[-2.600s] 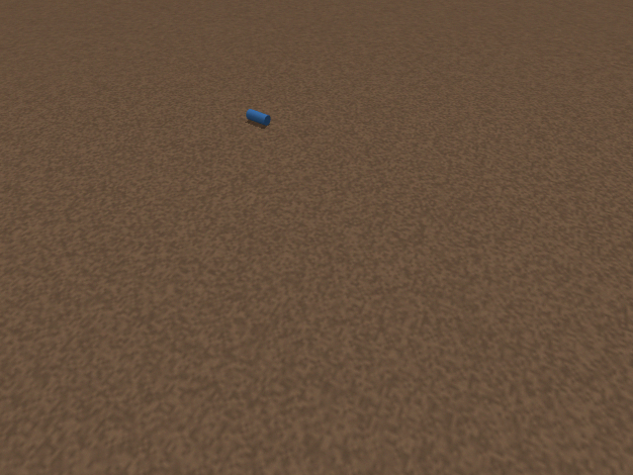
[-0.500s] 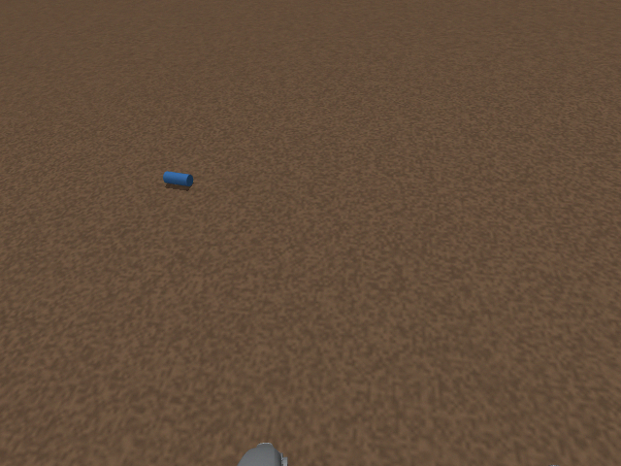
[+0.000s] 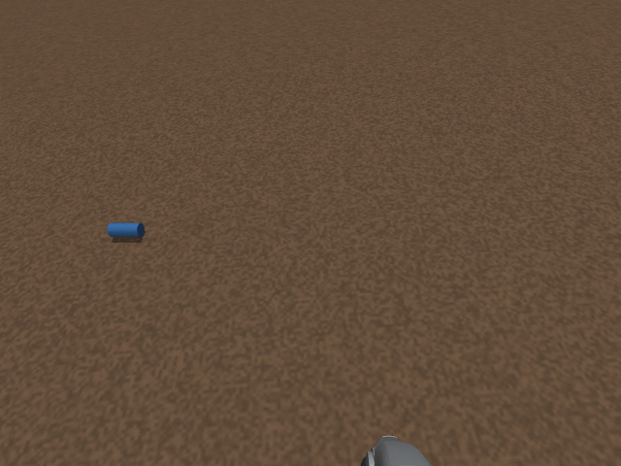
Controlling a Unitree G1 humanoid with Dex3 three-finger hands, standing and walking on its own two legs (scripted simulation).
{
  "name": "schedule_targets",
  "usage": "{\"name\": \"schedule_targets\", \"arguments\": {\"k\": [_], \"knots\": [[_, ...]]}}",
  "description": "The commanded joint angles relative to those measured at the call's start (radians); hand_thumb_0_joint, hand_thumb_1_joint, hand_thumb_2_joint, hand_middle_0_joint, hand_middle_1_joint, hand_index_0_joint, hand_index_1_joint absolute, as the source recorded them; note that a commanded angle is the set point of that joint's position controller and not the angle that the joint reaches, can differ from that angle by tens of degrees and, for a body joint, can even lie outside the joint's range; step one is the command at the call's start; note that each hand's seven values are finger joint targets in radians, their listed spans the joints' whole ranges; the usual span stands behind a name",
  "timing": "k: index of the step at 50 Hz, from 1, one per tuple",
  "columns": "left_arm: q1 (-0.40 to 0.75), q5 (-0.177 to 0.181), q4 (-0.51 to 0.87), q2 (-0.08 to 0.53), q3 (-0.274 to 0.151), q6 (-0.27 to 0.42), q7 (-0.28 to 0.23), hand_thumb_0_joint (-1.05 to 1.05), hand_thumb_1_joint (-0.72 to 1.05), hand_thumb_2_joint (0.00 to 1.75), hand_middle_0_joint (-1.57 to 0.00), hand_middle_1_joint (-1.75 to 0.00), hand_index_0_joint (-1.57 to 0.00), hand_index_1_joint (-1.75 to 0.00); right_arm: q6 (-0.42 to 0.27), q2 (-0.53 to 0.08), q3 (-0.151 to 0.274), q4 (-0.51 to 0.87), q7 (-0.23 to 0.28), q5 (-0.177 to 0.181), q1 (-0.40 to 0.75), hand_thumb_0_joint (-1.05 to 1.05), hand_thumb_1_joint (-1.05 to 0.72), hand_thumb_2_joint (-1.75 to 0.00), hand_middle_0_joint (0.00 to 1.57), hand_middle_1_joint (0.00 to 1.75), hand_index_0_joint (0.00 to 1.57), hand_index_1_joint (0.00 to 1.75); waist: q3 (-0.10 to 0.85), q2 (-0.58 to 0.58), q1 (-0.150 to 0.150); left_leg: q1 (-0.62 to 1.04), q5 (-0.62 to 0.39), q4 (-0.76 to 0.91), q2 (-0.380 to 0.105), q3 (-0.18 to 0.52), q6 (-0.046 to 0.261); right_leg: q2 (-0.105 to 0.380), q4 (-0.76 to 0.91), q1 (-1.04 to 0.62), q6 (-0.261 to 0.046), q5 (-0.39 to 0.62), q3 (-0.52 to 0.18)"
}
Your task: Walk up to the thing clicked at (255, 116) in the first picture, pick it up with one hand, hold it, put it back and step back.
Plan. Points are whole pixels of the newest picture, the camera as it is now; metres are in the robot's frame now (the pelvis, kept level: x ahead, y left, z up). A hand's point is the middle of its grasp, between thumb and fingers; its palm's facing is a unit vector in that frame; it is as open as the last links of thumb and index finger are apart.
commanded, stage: walk up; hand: left
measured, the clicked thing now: (126, 229) +1.21 +0.81 -0.74
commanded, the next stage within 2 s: none
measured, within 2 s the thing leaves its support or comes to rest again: neither
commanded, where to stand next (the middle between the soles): +0.73 +0.59 m, yaw -8 degrees
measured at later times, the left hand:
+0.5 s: hand (26, 436) +0.24 +0.47 -0.16, palm faces -0.04 -0.86 -0.51, open 7.4 cm
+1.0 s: hand (16, 301) +0.47 +0.56 -0.12, palm faces -0.03 -0.83 -0.55, open 7.4 cm
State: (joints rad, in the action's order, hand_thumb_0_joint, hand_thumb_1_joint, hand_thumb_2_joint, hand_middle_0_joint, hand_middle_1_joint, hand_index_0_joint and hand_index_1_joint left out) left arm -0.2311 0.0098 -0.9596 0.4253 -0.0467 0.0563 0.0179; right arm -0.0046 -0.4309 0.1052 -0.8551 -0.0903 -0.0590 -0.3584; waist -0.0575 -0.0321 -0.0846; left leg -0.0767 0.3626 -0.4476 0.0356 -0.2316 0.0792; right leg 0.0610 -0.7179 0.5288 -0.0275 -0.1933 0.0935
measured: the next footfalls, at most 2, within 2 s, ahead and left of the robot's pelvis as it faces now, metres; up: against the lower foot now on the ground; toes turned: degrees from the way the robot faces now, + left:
right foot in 0.06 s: +0.18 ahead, -0.08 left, +0.00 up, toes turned -7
left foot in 0.46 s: +0.33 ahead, +0.29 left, +0.00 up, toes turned +5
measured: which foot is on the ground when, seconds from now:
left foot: down 0.00-0.08, up 0.10-0.44, down 0.46-0.82, up 0.84-1.00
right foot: up 0.00-0.04, down 0.06-0.48, up 0.50-0.80, down 0.82-1.00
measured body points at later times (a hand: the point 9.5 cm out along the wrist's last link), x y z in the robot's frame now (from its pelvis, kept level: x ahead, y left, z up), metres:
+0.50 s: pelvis +0.21 +0.15 -0.03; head +0.23 +0.15 +0.42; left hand +0.24 +0.51 -0.13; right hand +0.33 -0.20 -0.11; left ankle +0.29 +0.29 -0.73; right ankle +0.15 -0.07 -0.72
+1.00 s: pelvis +0.38 +0.26 -0.02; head +0.40 +0.22 +0.43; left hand +0.47 +0.60 -0.09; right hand +0.44 -0.06 -0.16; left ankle +0.40 +0.39 -0.67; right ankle +0.42 +0.12 -0.73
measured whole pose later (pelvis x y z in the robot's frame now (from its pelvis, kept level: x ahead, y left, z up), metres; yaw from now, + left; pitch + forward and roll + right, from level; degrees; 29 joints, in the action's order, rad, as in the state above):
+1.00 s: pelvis +0.38 +0.26 -0.02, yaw -3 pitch -2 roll -3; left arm -0.30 -0.01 -0.87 0.42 -0.05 0.11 -0.06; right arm 0.07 -0.44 0.09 -0.83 -0.09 -0.05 -0.26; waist -0.08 -0.14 0.00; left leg -0.52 0.42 -1.18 -0.06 0.06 0.00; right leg 0.05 -0.69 0.35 -0.02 -0.30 0.13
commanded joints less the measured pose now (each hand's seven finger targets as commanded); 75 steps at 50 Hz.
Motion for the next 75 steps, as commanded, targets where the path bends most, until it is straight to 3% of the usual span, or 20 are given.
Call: {"name": "schedule_targets", "arguments": {"k": [1, 3, 5, 10, 19, 23, 24, 25, 30, 38, 40, 42, 55, 58, 59, 60, 61, 67, 72, 75], "knots": [[-0.073, 0.001, 0.063, 0.186, -0.064, 0.034, -0.031, 0.0, 0.9, 0.9, -0.2, -0.3, -0.2, -0.3, -0.026, -0.218, 0.058, 0.142, 0.016, 0.008, 0.117, 0.0, -0.9, -0.9, 0.2, 0.3, 0.2, 0.3, 0.073, 0.038, 0.116, -0.104, -0.522, -0.072, -0.233, 0.128, -0.005, -0.054, 0.194, -0.335, -0.026, 0.077, 0.057], [-0.292, -0.018, 0.031, 0.31, -0.118, 0.04, -0.061, 0.0, 0.9, 0.9, -0.2, -0.3, -0.2, -0.3, -0.031, -0.142, 0.029, 0.16, 0.02, 0.012, 0.061, 0.0, -0.9, -0.9, 0.2, 0.3, 0.2, 0.3, 0.207, 0.265, 0.22, -0.42, -0.16, -0.517, -0.096, 0.099, -0.081, 0.176, 0.308, -0.732, -0.104, -0.12, -0.314], [-0.207, 0.005, 0.083, 0.362, -0.116, 0.037, -0.085, 0.0, 0.9, 0.9, -0.2, -0.3, -0.2, -0.3, -0.005, -0.253, 0.05, 0.14, 0.029, 0.007, 0.044, 0.0, -0.9, -0.9, 0.2, 0.3, 0.2, 0.3, 0.205, 0.055, 0.176, -0.649, 0.189, -0.824, -0.087, 0.336, -0.121, 0.447, 0.401, -0.687, -0.315, -0.33, -0.805], [-0.05, -0.008, 0.121, 0.284, -0.092, 0.066, -0.074, 0.0, 0.9, 0.9, -0.2, -0.3, -0.2, -0.3, 0.003, -0.214, 0.043, 0.079, 0.005, 0.023, 0.028, 0.0, -0.9, -0.9, 0.2, 0.3, 0.2, 0.3, 0.014, 0.105, 0.078, -0.526, -0.041, -0.715, -0.147, 0.355, -0.089, 0.23, 0.419, -0.331, -0.183, -0.013, -0.283], [-0.061, -0.037, 0.117, 0.37, -0.106, 0.087, -0.065, 0.0, 0.9, 0.9, -0.2, -0.3, -0.2, -0.3, 0.012, -0.19, 0.066, 0.12, -0.047, 0.007, 0.209, 0.0, -0.9, -0.9, 0.2, 0.3, 0.2, 0.3, 0.012, 0.159, 0.084, -0.35, -0.138, -0.327, -0.189, 0.197, -0.084, 0.197, 0.359, -0.158, -0.161, -0.147, -0.142], [-0.031, -0.041, 0.121, 0.252, -0.06, 0.062, -0.073, 0.0, 0.9, 0.9, -0.2, -0.3, -0.2, -0.3, 0.002, -0.27, 0.116, 0.015, -0.021, -0.007, -0.099, 0.0, -0.9, -0.9, 0.2, 0.3, 0.2, 0.3, 0.15, -0.171, -0.112, 0.122, 0.066, -0.104, -0.116, 0.198, -0.03, 0.076, -0.245, 0.06, -0.072, -0.062, 0.006], [-0.062, -0.01, 0.143, 0.161, -0.033, 0.06, -0.074, 0.0, 0.9, 0.9, -0.2, -0.3, -0.2, -0.3, -0.009, -0.376, 0.131, 0.042, -0.006, -0.01, -0.103, 0.0, -0.9, -0.9, 0.2, 0.3, 0.2, 0.3, 0.111, -0.454, -0.102, 0.151, 0.184, 0.161, -0.37, 0.701, 0.037, -0.114, -0.487, 0.304, -0.01, -0.365, -0.018], [-0.04, -0.007, 0.115, 0.227, -0.042, 0.055, -0.095, 0.0, 0.9, 0.9, -0.2, -0.3, -0.2, -0.3, -0.007, -0.419, 0.138, 0.057, 0.003, 0.029, -0.019, 0.0, -0.9, -0.9, 0.2, 0.3, 0.2, 0.3, 0.098, -0.36, -0.061, 0.062, 0.277, 0.233, -0.438, 0.828, 0.13, -0.069, -0.575, 0.299, -0.042, -0.377, -0.127], [-0.151, 0.006, 0.007, 0.264, -0.047, 0.057, -0.075, 0.0, 0.9, 0.9, -0.2, -0.3, -0.2, -0.3, -0.018, -0.255, 0.069, 0.115, 0.02, 0.025, 0.15, 0.0, -0.9, -0.9, 0.2, 0.3, 0.2, 0.3, 0.022, -0.175, 0.052, -0.128, -0.068, 0.089, -0.303, 0.394, 0.133, 0.035, -0.357, 0.112, -0.011, -0.192, -0.099], [-0.159, -0.005, 0.042, 0.203, -0.062, 0.059, -0.071, 0.0, 0.9, 0.9, -0.2, -0.3, -0.2, -0.3, 0.008, -0.218, 0.049, 0.173, 0.007, 0.003, 0.186, 0.0, -0.9, -0.9, 0.2, 0.3, 0.2, 0.3, 0.044, -0.088, 0.092, -0.251, -0.21, -0.031, -0.253, 0.239, 0.133, -0.033, 0.084, -0.252, -0.008, 0.018, 0.043], [-0.35, -0.019, 0.009, 0.292, -0.106, 0.064, -0.093, 0.0, 0.9, 0.9, -0.2, -0.3, -0.2, -0.3, 0.004, -0.154, 0.024, 0.201, 0.005, 0.02, 0.189, 0.0, -0.9, -0.9, 0.2, 0.3, 0.2, 0.3, 0.139, 0.104, 0.213, -0.438, -0.261, -0.358, -0.173, 0.16, 0.029, 0.02, 0.204, -0.596, -0.036, 0.017, -0.101], [-0.275, -0.022, 0.091, 0.392, -0.115, 0.063, -0.113, 0.0, 0.9, 0.9, -0.2, -0.3, -0.2, -0.3, 0.03, -0.188, 0.031, 0.187, 0.016, 0.011, 0.08, 0.0, -0.9, -0.9, 0.2, 0.3, 0.2, 0.3, 0.158, 0.103, 0.158, -0.66, 0.229, -0.754, -0.064, 0.305, -0.081, 0.431, 0.428, -0.597, -0.233, -0.335, -0.766], [-0.084, -0.044, 0.14, 0.394, -0.117, 0.077, -0.098, 0.0, 0.9, 0.9, -0.2, -0.3, -0.2, -0.3, 0.043, -0.208, 0.075, 0.136, -0.029, 0.011, 0.15, 0.0, -0.9, -0.9, 0.2, 0.3, 0.2, 0.3, 0.043, 0.18, 0.08, -0.368, 0.0, -0.41, -0.166, 0.203, -0.083, 0.21, 0.252, -0.114, -0.18, -0.149, -0.16], [-0.018, -0.046, 0.14, 0.349, -0.097, 0.054, -0.1, 0.0, 0.9, 0.9, -0.2, -0.3, -0.2, -0.3, 0.038, -0.222, 0.097, 0.07, -0.015, 0.003, -0.027, 0.0, -0.9, -0.9, 0.2, 0.3, 0.2, 0.3, 0.089, 0.056, -0.044, -0.061, 0.012, -0.257, -0.087, 0.121, -0.067, 0.14, -0.015, 0.072, -0.111, -0.232, -0.066], [-0.059, -0.045, 0.132, 0.258, -0.069, 0.043, -0.099, 0.0, 0.9, 0.9, -0.2, -0.3, -0.2, -0.3, 0.03, -0.268, 0.112, 0.046, -0.003, -0.011, -0.116, 0.0, -0.9, -0.9, 0.2, 0.3, 0.2, 0.3, 0.1, -0.174, -0.086, 0.005, 0.164, -0.099, -0.116, 0.246, -0.038, 0.053, -0.312, 0.137, -0.065, -0.222, 0.018], [-0.021, -0.018, 0.167, 0.206, -0.05, 0.045, -0.107, 0.0, 0.9, 0.9, -0.2, -0.3, -0.2, -0.3, 0.02, -0.378, 0.12, 0.083, 0.004, 0.003, -0.086, 0.0, -0.9, -0.9, 0.2, 0.3, 0.2, 0.3, 0.038, -0.428, -0.087, -0.023, 0.344, 0.19, -0.369, 0.782, 0.065, -0.117, -0.499, 0.374, -0.013, -0.447, 0.026], [0.0, -0.025, 0.138, 0.261, -0.052, 0.048, -0.123, 0.0, 0.9, 0.9, -0.2, -0.3, -0.2, -0.3, 0.019, -0.441, 0.13, 0.099, 0.011, 0.024, 0.003, 0.0, -0.9, -0.9, 0.2, 0.3, 0.2, 0.3, 0.013, -0.344, -0.045, -0.108, 0.465, 0.247, -0.448, 0.932, 0.181, -0.027, -0.589, 0.346, -0.035, -0.414, -0.098], [-0.128, 0.0, 0.031, 0.248, -0.054, 0.062, -0.093, 0.0, 0.9, 0.9, -0.2, -0.3, -0.2, -0.3, 0.009, -0.263, 0.062, 0.141, 0.029, 0.006, 0.113, 0.0, -0.9, -0.9, 0.2, 0.3, 0.2, 0.3, -0.003, -0.217, 0.042, -0.168, -0.208, -0.009, -0.29, 0.431, 0.168, 0.029, -0.278, 0.106, 0.0, -0.277, -0.009], [-0.3, 0.0, 0.009, 0.238, -0.08, 0.066, -0.103, 0.0, 0.9, 0.9, -0.2, -0.3, -0.2, -0.3, 0.03, -0.218, 0.036, 0.212, 0.019, 0.006, 0.22, 0.0, -0.9, -0.9, 0.2, 0.3, 0.2, 0.3, 0.065, -0.088, 0.169, -0.431, -0.179, -0.187, -0.237, 0.291, 0.118, -0.02, 0.09, -0.395, -0.018, 0.034, 0.001], [-0.311, -0.031, 0.09, 0.407, -0.12, 0.066, -0.137, 0.0, 0.9, 0.9, -0.2, -0.3, -0.2, -0.3, 0.048, -0.171, 0.021, 0.208, 0.033, 0.012, 0.08, 0.0, -0.9, -0.9, 0.2, 0.3, 0.2, 0.3, 0.138, 0.075, 0.155, -0.705, 0.226, -0.786, -0.046, 0.348, -0.056, 0.41, 0.397, -0.556, -0.181, -0.32, -0.766]]}}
